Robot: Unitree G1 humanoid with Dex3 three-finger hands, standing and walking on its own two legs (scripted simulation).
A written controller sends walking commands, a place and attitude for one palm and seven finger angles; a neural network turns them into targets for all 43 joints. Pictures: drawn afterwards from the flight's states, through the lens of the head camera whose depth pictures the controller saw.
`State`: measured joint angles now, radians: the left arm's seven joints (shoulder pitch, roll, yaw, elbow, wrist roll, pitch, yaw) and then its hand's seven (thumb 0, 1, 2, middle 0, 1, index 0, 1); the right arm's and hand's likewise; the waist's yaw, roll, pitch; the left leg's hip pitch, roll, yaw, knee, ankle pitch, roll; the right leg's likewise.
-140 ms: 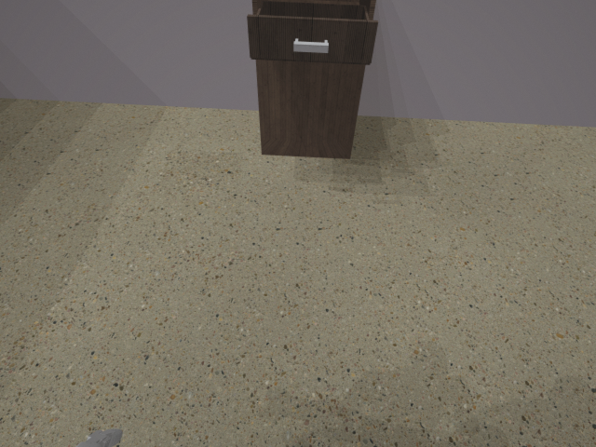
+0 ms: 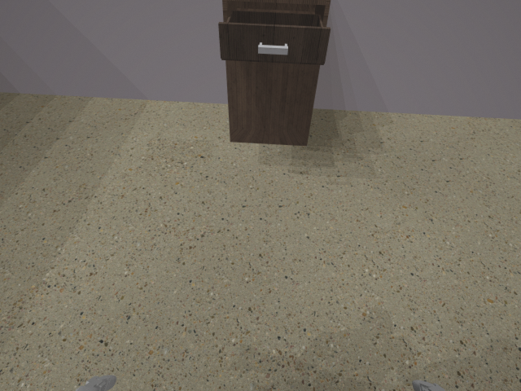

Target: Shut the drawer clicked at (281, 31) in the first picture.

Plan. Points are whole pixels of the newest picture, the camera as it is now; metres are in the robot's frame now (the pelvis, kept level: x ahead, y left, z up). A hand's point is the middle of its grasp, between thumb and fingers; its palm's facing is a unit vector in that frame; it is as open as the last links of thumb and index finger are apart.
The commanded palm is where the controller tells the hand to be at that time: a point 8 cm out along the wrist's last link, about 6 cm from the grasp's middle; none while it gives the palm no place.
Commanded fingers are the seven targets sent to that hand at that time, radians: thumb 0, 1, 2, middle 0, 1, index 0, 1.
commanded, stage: stand and wait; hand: left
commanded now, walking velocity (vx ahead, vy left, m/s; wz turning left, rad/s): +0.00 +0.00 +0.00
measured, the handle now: (273, 47) +1.36 +0.03 -0.03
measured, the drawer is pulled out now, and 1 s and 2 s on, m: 0.30 0.30 0.30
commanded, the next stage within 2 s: look at it before walking up in 0.68 s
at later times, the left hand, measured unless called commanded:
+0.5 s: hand out of the picture +0.06 +0.23 -0.15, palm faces -0.02 -0.94 -0.33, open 7.4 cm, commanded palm none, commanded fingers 0.00 0.90 0.90 -0.20 -0.30 -0.20 -0.30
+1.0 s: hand out of the picture +0.05 +0.22 -0.15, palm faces -0.03 -0.95 -0.32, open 7.4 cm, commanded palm none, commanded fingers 0.00 0.90 0.90 -0.20 -0.30 -0.20 -0.30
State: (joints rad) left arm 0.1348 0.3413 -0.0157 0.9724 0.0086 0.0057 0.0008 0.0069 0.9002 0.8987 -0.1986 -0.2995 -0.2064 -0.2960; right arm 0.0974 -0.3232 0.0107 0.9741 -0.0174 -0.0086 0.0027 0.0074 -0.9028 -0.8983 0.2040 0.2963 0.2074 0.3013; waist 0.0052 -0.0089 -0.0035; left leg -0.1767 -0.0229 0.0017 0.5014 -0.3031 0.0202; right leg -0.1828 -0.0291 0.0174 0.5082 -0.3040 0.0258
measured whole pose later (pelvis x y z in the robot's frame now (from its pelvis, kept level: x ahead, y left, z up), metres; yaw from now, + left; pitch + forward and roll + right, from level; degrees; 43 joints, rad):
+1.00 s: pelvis -0.03 -0.02 +0.01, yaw +0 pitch -2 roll +0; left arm 0.15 0.34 -0.01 1.08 0.01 0.00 0.00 0.01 0.90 0.90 -0.20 -0.30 -0.21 -0.30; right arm 0.14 -0.33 0.01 1.11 -0.01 -0.01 0.01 0.01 -0.90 -0.90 0.20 0.30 0.21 0.30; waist 0.00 -0.01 0.02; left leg -0.15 0.01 0.00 0.39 -0.20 -0.01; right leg -0.16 0.00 0.01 0.40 -0.21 0.00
